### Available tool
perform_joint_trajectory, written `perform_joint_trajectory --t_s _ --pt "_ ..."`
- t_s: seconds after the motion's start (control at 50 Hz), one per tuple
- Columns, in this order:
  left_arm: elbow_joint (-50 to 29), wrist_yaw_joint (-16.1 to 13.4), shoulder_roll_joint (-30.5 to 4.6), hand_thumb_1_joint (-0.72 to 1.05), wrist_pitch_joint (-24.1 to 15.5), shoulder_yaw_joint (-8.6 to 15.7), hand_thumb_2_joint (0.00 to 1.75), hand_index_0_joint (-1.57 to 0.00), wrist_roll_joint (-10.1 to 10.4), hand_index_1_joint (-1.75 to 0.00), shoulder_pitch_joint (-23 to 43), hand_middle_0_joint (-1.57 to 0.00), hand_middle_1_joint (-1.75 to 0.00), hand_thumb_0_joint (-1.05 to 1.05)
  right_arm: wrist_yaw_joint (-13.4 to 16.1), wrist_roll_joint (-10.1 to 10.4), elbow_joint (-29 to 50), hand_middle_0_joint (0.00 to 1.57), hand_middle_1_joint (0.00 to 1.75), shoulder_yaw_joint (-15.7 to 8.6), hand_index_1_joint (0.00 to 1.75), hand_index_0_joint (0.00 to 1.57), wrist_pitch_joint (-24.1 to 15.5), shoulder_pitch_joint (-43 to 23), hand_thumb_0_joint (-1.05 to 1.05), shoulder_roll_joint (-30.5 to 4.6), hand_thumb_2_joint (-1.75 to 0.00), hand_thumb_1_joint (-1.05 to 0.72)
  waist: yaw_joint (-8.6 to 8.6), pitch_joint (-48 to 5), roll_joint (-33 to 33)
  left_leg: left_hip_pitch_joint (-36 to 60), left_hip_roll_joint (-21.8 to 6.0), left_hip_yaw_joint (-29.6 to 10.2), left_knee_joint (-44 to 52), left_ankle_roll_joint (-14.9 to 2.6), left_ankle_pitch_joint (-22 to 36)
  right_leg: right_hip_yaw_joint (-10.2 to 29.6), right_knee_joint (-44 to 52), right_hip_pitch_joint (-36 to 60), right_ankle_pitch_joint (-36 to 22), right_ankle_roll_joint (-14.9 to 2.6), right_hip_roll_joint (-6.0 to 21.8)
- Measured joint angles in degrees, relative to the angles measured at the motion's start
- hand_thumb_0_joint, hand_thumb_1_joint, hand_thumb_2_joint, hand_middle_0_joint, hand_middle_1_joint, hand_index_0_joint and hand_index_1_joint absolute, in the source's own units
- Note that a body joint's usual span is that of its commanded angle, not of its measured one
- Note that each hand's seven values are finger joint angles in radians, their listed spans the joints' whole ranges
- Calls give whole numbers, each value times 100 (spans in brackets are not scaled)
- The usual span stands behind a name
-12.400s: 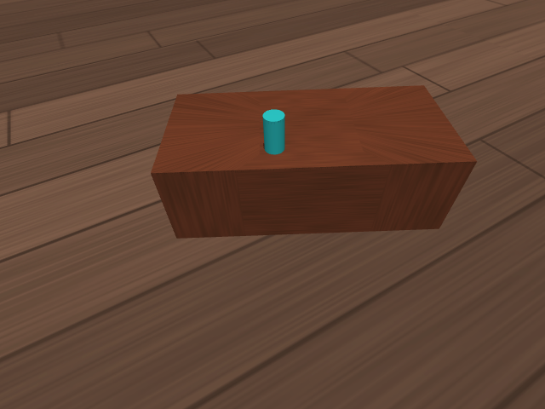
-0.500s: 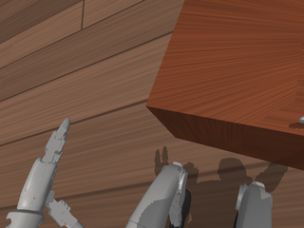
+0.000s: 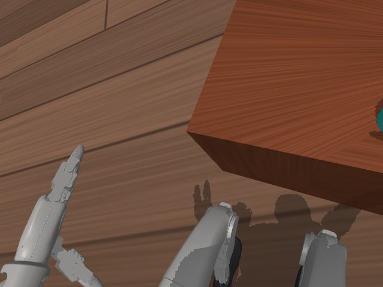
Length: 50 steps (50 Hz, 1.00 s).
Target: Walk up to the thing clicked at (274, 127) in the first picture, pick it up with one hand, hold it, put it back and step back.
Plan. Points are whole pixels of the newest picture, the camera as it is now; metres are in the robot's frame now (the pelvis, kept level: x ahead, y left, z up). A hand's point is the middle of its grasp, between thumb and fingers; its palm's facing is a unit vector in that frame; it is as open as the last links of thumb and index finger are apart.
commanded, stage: close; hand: right
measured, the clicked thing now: out of the picture +0.52 -0.24 -0.04
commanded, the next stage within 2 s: settle in 0.08 s
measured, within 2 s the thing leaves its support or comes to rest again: leaves its support in 0.38 s
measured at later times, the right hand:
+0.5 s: hand out of the picture +0.49 -0.26 -0.03, palm faces +0.31 +0.95 +0.00, open 11.4 cm
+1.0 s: hand out of the picture +0.50 -0.27 +0.02, palm faces +0.31 +0.95 +0.01, open 11.5 cm
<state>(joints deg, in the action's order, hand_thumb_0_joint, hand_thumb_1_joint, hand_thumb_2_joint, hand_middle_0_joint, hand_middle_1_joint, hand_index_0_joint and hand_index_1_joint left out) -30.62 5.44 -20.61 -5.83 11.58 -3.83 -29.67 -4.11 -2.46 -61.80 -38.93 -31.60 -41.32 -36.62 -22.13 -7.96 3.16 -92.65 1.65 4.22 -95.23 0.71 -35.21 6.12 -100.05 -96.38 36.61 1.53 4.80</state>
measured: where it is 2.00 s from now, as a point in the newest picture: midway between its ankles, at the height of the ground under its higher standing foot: outside the picture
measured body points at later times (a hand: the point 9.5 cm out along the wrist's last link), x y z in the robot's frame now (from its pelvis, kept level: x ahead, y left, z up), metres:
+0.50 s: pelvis +0.00 +0.00 +0.01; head +0.18 -0.09 +0.41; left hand +0.18 +0.25 +0.15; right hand +0.47 -0.31 -0.03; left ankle +0.07 +0.13 -0.51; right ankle +0.06 -0.13 -0.51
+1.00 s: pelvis +0.01 +0.00 +0.05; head +0.18 -0.08 +0.46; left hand +0.19 +0.26 +0.15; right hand +0.48 -0.32 +0.03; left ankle +0.07 +0.13 -0.51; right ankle +0.06 -0.13 -0.51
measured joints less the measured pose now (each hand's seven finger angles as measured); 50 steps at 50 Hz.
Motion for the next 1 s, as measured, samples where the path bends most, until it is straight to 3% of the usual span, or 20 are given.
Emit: perform_joint_trajectory --t_s 0.2,0.4,0.6,1.0 --pt "2 18 97 -54 5 -127 6 -5 35 -5 -67 -6 -4 -1 -51 80 57 76 78 -98 80 81 -10 172 -2 71 -66 46 29 37 -11 77 21 13 59 -21 36 13 62 86 -30 18 19" --pt "219 -66 55 -56 -42 -30 7 -6 29 -6 30 -7 -5 -1 -100 101 224 71 95 -73 98 75 26 343 -2 197 -82 56 98 -20 29 189 23 11 143 -24 78 9 147 199 -72 24 19" --pt "700 -111 201 -55 11 -224 7 -6 7 -6 17 -7 -5 -1 -90 176 268 69 101 151 105 73 177 295 -2 284 -88 60 237 -81 -93 533 -10 12 456 -5 141 -9 440 513 -145 1 -14" --pt "1042 -258 231 -55 135 -427 6 -6 -38 -5 141 -7 -5 -1 -72 200 -53 67 105 274 108 71 217 47 -2 300 -90 61 358 -25 -90 1117 -15 -38 1061 -2 270 -94 1063 1118 -276 -11 -11"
